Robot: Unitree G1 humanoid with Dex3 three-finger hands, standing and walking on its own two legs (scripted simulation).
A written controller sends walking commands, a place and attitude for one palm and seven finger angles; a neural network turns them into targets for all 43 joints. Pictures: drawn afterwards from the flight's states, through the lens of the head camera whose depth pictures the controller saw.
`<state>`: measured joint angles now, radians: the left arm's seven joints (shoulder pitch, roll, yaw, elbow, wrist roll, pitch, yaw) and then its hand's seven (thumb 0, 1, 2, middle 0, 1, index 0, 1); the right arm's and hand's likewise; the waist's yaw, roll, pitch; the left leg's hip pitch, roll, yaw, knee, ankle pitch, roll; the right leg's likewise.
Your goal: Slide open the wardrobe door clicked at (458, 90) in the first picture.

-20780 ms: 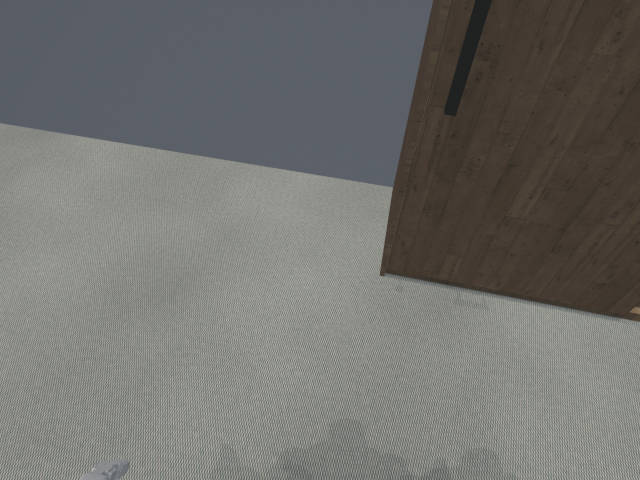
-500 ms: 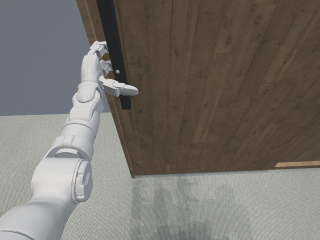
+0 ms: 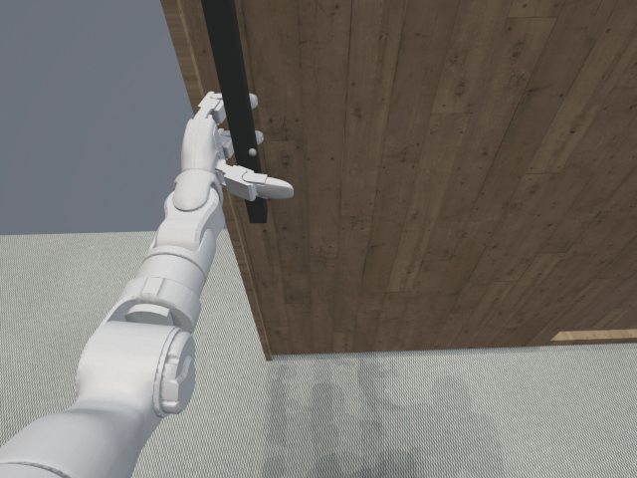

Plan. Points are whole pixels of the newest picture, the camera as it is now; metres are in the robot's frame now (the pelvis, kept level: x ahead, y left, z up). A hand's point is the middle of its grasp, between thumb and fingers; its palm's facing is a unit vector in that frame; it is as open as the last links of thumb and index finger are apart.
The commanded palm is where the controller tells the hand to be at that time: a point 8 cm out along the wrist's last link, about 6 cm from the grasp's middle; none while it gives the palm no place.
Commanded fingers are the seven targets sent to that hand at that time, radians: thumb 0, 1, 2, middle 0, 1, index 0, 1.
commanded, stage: slide the fingers in behind the handle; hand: left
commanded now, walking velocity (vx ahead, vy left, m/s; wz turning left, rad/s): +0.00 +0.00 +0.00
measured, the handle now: (244, 122) +0.54 +0.09 +0.17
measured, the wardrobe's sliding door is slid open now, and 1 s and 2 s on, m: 0.00 0.00 0.00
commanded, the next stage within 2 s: grip the handle and tug to test in 0.58 s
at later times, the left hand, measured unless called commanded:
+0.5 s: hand (255, 152) +0.48 +0.07 +0.16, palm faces -0.02 -1.00 +0.01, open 14.1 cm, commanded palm +0.45 +0.12 +0.16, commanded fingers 0.00 -0.50 0.30 -0.30 -1.20 -0.30 -1.20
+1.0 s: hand (255, 151) +0.48 +0.07 +0.16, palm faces -0.01 -1.00 +0.00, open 11.6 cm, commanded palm +0.45 +0.12 +0.16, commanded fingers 0.00 0.29 0.64 -0.38 -1.31 -0.38 -1.31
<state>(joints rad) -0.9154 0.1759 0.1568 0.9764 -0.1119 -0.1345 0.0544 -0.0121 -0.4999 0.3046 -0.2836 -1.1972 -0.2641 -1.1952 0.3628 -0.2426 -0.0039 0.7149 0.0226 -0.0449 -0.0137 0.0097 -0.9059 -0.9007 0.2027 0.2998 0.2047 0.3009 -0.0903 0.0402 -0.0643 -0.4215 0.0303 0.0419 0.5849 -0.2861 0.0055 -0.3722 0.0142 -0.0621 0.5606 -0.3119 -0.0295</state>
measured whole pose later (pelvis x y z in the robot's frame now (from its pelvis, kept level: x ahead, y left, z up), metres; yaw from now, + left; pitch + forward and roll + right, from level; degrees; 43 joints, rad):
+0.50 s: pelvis +0.00 +0.00 +0.00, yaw +0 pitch +7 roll +0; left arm -0.90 0.16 0.16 0.96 -0.11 -0.13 0.05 -0.01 -0.50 0.30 -0.28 -1.20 -0.28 -1.19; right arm 0.36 -0.24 0.00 0.71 0.02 -0.04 -0.01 0.01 -0.91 -0.90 0.20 0.30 0.20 0.30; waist -0.09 0.04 -0.07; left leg -0.41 0.03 0.05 0.58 -0.29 0.01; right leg -0.36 0.02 -0.06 0.55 -0.31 -0.03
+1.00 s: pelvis +0.00 +0.00 +0.00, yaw +0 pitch +7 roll -1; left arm -0.95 0.16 0.15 1.00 -0.11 -0.14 0.07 -0.01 -0.13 0.46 -0.33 -1.25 -0.32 -1.25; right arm 0.36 -0.24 0.00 0.72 0.02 -0.04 -0.01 0.01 -0.91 -0.90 0.20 0.30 0.20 0.30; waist -0.09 0.04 -0.06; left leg -0.43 0.03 0.04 0.58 -0.28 0.01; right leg -0.37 0.01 -0.07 0.56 -0.31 -0.03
